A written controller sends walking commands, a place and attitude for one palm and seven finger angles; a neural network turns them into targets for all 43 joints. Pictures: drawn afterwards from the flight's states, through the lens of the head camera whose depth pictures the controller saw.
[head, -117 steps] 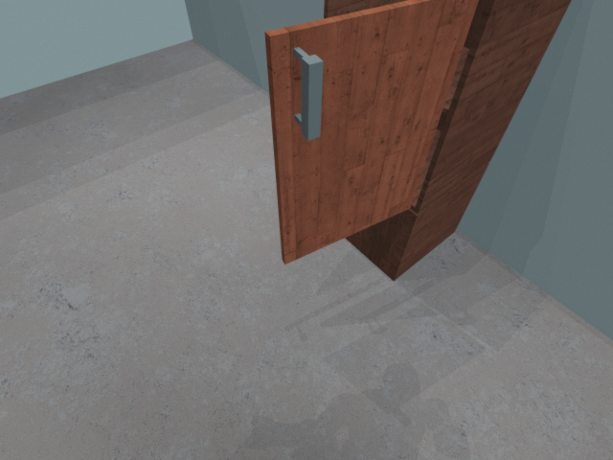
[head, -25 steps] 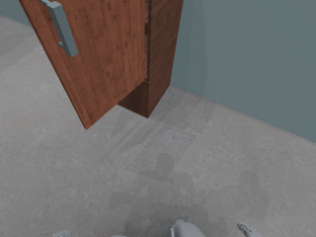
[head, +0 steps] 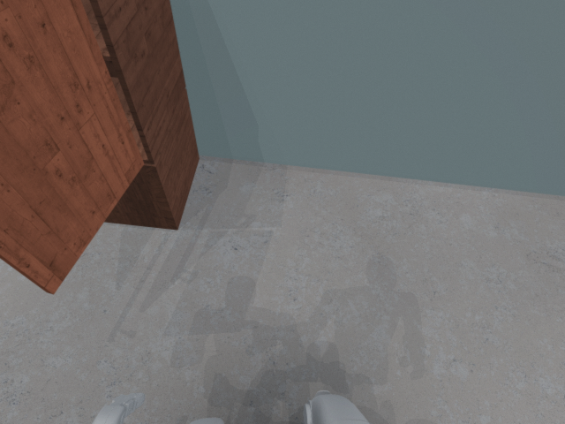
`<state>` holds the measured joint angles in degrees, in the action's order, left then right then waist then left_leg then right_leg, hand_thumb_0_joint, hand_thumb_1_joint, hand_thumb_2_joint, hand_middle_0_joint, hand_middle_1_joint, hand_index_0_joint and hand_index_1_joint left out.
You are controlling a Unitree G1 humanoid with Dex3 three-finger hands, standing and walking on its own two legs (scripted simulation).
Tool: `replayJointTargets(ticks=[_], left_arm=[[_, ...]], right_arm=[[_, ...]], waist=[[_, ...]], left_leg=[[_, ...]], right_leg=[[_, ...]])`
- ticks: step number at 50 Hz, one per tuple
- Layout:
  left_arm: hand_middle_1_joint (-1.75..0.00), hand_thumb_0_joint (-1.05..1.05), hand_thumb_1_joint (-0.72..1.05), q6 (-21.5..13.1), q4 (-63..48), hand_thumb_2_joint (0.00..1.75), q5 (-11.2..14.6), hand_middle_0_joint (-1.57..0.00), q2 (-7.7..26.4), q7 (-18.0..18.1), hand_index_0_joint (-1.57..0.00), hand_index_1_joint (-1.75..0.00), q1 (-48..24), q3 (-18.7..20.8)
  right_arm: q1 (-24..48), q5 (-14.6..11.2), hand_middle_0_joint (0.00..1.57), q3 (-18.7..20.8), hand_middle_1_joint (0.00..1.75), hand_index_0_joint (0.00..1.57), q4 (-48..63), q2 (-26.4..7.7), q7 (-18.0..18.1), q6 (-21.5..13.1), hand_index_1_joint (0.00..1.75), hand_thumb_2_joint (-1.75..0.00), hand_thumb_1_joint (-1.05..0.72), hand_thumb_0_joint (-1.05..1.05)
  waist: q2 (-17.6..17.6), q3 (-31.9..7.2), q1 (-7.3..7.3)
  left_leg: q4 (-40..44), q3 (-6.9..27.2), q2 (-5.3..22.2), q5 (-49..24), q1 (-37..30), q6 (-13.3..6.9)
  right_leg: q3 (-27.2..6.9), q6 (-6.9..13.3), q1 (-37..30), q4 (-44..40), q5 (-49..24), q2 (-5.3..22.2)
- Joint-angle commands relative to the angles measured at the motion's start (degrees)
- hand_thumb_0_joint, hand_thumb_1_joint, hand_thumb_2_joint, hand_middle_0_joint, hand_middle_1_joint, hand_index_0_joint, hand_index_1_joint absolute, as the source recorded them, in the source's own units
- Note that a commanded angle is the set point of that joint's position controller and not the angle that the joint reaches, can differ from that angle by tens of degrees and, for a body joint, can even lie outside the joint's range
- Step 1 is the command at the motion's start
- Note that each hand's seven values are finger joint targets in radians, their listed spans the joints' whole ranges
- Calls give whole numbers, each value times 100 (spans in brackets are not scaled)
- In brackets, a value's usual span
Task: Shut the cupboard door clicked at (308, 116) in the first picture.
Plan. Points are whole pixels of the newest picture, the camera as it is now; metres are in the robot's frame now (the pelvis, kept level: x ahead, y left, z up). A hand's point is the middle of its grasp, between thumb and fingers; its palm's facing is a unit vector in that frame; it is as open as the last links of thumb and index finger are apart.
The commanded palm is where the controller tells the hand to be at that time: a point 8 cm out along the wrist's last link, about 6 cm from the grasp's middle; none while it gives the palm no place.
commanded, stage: walk to a spot facing it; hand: left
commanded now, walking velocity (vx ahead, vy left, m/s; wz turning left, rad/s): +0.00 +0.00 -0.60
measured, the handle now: out of the picture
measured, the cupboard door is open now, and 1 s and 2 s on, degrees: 79 79 79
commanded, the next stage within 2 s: turn to face it in 1.40 s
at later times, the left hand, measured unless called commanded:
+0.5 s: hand (182, 397) +0.17 +0.16 -0.17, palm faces -0.30 -0.94 -0.18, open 7.4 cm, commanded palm none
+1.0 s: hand (303, 276) +0.39 -0.03 -0.16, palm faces -0.56 -0.81 -0.18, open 7.3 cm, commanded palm none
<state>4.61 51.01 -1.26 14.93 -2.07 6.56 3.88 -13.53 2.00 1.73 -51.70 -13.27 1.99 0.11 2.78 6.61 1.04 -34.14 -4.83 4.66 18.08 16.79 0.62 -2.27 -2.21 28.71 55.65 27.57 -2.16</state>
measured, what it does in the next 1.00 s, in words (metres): walks ahead, turning right: right foot, then left foot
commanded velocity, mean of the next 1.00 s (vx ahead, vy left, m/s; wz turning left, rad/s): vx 0.30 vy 0.00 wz -0.47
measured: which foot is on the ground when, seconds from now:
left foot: down 0.00-0.16, up 0.18-0.42, down 0.44-0.76, up 0.78-1.00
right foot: up 0.00-0.16, down 0.18-0.44, up 0.46-0.76, down 0.78-1.00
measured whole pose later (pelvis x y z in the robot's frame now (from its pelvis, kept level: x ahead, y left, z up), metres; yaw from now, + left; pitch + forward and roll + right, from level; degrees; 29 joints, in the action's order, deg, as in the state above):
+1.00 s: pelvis +0.21 -0.14 +0.01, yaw -33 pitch +1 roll +0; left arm -1.3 55.9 -1.6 11.7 -1.2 8.5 3.8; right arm -13.5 1.8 3.0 -55.3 -11.3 -0.6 -0.9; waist 1.8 4.9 3.0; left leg -48.3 -4.7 7.9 18.0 27.7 3.5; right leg 2.0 1.9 14.1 26.7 14.1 -0.5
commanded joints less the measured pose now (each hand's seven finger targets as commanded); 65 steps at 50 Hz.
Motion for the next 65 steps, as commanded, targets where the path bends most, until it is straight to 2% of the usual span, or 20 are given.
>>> replayJointTargets(ticks=[1, 6, 9, 11, 19, 20, 21, 23, 28, 36, 37, 38, 39, 40, 44, 52, 54, 56, 61, 65], left_arm=[[-30, 0, 90, -205, -573, 90, 22, -20, 248, -42, -20, -30, -341, 89], [-30, 0, 90, -282, -396, 90, 43, -20, 335, -19, -20, -30, 113, 122], [-30, 0, 90, -369, -46, 90, 37, -20, 1601, 170, -20, -30, 1289, 406], [-30, 0, 90, -355, -224, 90, -18, -20, 1212, 223, -20, -30, 563, 363], [-30, 0, 90, -469, -165, 90, -14, -20, 982, 113, -20, -30, 145, 323], [-30, 0, 90, -457, -247, 90, 6, -20, 750, 68, -20, -30, 32, 269], [-30, 0, 90, -442, -412, 90, 53, -20, 281, 15, -20, -30, -13, 171], [-30, 0, 90, -556, -812, 90, -2, -20, 392, -96, -20, -30, -698, 191], [-30, 0, 90, -465, -440, 90, -42, -20, -31, -262, -20, -30, -620, 89], [-30, 0, 90, -474, -193, 90, -54, -20, 213, -232, -20, -30, -187, 134], [-30, 0, 90, -547, 127, 90, -66, -20, 465, -181, -20, -30, 817, 227], [-30, 0, 90, -631, 385, 90, -96, -20, 1220, -56, -20, -30, 1877, 429], [-30, 0, 90, -612, 496, 90, 54, -20, 1602, 37, -20, -30, 2133, 504], [-30, 0, 90, -543, 334, 90, 95, -20, 1627, 115, -20, -30, 1517, 461], [-30, 0, 90, -662, -36, 90, -47, -20, 641, 184, -20, -30, 111, 205], [-30, 0, 90, -711, 371, 90, 32, -20, 512, 94, -20, -30, 437, 237], [-30, 0, 90, -710, 220, 90, 57, -20, -62, 54, -20, -30, 523, 102], [-30, 0, 90, -799, -37, 90, -25, -20, 5, 35, -20, -30, -187, 81], [-30, 0, 90, -693, 136, 90, -22, -20, -228, -101, -20, -30, -250, -6], [-30, 0, 90, -669, 310, 90, -40, -20, -263, -130, -20, -30, -35, 6]], right_arm=[[-325, 42, 20, 286, 30, 20, 238, -1107, 88, -121, 30, -90, -90, 0], [-400, -33, 20, 385, 30, 20, 180, -1258, 10, -30, 30, -90, -90, 0], [418, -139, 20, 215, 30, 20, 713, -640, -54, 82, 30, -90, -90, 0], [531, -119, 20, 291, 30, 20, 639, -713, -108, 95, 30, -90, -90, 0], [-302, -89, 20, 270, 30, 20, 227, -414, -178, -146, 30, -90, -90, 0], [-700, -78, 20, 313, 30, 20, 88, -646, -108, -196, 30, -90, -90, 0], [-1205, 31, 20, 429, 30, 20, -19, -1220, -47, -254, 30, -90, -90, 0], [-1476, 58, 20, 466, 30, 20, 69, -1569, -14, -338, 30, -90, -90, 0], [-1013, 31, 20, 234, 30, 20, -28, -820, -13, -430, 30, -90, -90, 0], [-897, 35, 20, 236, 30, 20, -210, -956, -93, -317, 30, -90, -90, 0], [-702, -24, 20, 204, 30, 20, -154, -905, -119, -321, 30, -90, -90, 0], [-430, -151, 20, 124, 30, 20, 102, -523, -199, -337, 30, -90, -90, 0], [60, -197, 20, 126, 30, 20, 385, -427, -173, -345, 30, -90, -90, 0], [150, -167, 20, 169, 30, 20, 384, -489, -178, -308, 30, -90, -90, 0], [-479, -16, 20, 213, 30, 20, -178, -270, -222, -108, 30, -90, -90, 0], [-611, -8, 20, 225, 30, 20, -305, -220, -256, -337, 30, -90, -90, 0], [-1729, 109, 20, 420, 30, 20, -576, -1096, -157, -421, 30, -90, -90, 0], [-1991, 121, 20, 420, 30, 20, -601, -1155, -87, -382, 30, -90, -90, 0], [-1290, 54, 20, 254, 30, 20, -650, -561, -67, -527, 30, -90, -90, 0], [-1066, 30, 20, 297, 30, 20, -710, -645, -134, -390, 30, -90, -90, 0]], waist=[[-1681, -871, 64], [-1442, -926, -55], [1434, -920, -818], [1234, -405, -431], [464, -594, 173], [-20, -588, 365], [-1769, -650, 616], [-1020, -476, 662], [-1323, -429, 244], [-1146, -577, -201], [-634, -991, -709], [1058, -1568, -1175], [1363, -1449, -1183], [796, -905, -901], [676, -660, 70], [-98, -553, 189], [-2106, -932, 649], [-1334, -715, 738], [-1183, -651, 220], [-1080, -565, 119]], left_leg=[[980, 462, 1357, -4029, -1336, -666], [297, -45, 1389, -3197, -796, -244], [-2717, -105, 105, 2257, 2010, 403], [-3183, 452, 224, 1363, 2188, 332], [338, -241, -345, 41, -805, 305], [932, 9, -63, 283, -1765, 208], [1889, 1938, 1386, 1703, -2406, -261], [2538, 3626, 2896, 1833, -1917, -1284], [1902, 340, 1496, -1871, -1815, -503], [755, -751, 1442, -2498, -903, -261], [-597, -1005, 1144, -2858, -181, -67], [-2636, -1319, 425, -1002, 1627, 211], [-4086, -380, 33, 1819, 2614, 245], [-4304, 274, 440, 1642, 2893, 227], [-2756, 201, 559, 288, 1183, 303], [553, -316, -51, -694, -691, 251], [1682, 2239, 1663, 703, -2192, -527], [2255, 3454, 2408, 661, -2067, -1234], [1952, 504, 1466, -2192, -1547, -652], [1821, -38, 1240, -1072, -822, -528]], right_leg=[[547, -64, 123, -122, 174, 305], [921, 172, -1597, -2383, -1108, 95], [-2581, 1544, -2991, -4027, -2471, 2680], [-2427, 1490, -2019, -4278, 130, 1984], [-1555, 1021, -602, -3579, 256, 1068], [-1283, 758, 235, -3029, 503, 728], [-464, 406, 1331, -1322, 740, -66], [-99, 245, 1882, 751, 452, 543], [509, 68, 1262, 293, -839, 771], [1252, 412, -1464, -1980, -1079, 209], [1089, 627, -3045, -2363, -1180, 149], [-1243, 1248, -4591, -3140, -469, 1687], [-3101, 1799, -4329, -4136, -781, 2798], [-3150, 1973, -3360, -4455, 885, 2868], [-883, 1217, -1146, -4494, -258, 1724], [-464, 958, -1061, -3648, -293, 1117], [506, 479, 530, -830, 74, 136], [122, 452, 1543, 1358, 184, 386], [385, 266, 675, -283, -724, 817], [1074, 297, -866, -1863, -1315, 393]])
